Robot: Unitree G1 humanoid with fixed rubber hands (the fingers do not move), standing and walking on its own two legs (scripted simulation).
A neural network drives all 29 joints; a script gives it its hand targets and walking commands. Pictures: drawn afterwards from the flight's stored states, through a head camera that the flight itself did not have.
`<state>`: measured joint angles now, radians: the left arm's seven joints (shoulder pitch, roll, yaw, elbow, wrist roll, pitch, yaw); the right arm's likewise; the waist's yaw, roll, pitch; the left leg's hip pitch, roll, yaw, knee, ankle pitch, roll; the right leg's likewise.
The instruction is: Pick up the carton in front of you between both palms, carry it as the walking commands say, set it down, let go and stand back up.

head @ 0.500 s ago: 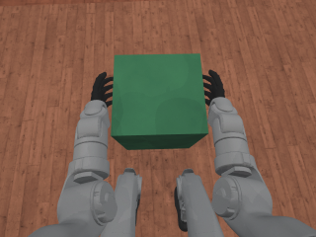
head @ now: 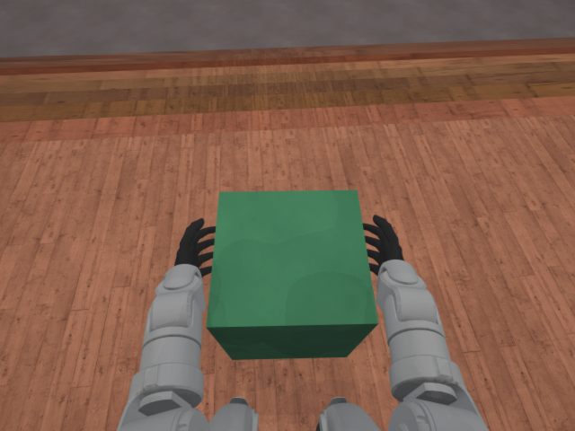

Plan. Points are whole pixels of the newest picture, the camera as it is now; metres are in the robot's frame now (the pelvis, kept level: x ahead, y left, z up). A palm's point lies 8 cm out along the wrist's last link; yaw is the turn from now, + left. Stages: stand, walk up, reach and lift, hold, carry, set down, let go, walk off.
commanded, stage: reach and lift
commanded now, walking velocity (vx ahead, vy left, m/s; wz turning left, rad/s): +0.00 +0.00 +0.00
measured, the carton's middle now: (289, 282) +0.34 +0.01 -0.08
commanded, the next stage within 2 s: hold in 1.28 s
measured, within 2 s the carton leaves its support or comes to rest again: neither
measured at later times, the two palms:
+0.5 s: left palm (173, 266) +0.30 +0.15 +0.07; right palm (412, 263) +0.30 -0.15 +0.07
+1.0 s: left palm (173, 255) +0.31 +0.15 +0.08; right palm (413, 251) +0.31 -0.15 +0.08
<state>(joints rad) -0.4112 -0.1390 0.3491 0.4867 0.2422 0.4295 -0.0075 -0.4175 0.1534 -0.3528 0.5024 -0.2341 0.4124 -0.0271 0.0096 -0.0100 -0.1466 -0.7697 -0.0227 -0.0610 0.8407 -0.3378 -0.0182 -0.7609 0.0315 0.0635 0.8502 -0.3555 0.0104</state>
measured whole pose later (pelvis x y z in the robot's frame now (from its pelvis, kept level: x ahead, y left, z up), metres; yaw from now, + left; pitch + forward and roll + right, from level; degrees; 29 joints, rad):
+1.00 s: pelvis +0.02 +0.00 +0.05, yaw +0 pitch -5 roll +0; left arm -0.28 -0.16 0.24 0.29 0.29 0.66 -0.03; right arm -0.28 0.16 -0.26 0.30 -0.29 0.65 0.02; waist 0.01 -0.01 0.04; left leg -0.11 -0.01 -0.07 0.39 -0.19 -0.01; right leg -0.10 0.02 0.07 0.39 -0.21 0.01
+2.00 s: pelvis +0.01 +0.00 +0.05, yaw +0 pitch -8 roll +0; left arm -0.28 -0.16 0.23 0.21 0.27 0.76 -0.02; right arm -0.28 0.16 -0.24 0.22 -0.27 0.75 0.02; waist 0.00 -0.01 0.06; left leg -0.05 -0.01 -0.07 0.37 -0.18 -0.01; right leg -0.04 0.01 0.07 0.38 -0.20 0.01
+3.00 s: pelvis +0.39 -0.06 +0.02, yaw +0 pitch +3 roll -1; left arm 0.02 -0.13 0.04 -0.50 0.02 1.19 0.14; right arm 0.01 0.13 -0.07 -0.52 -0.01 1.21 -0.16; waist 0.00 0.04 -0.13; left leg -0.09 0.12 0.09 0.82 -0.49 -0.04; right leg -0.52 -0.05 -0.26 0.62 -0.15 -0.10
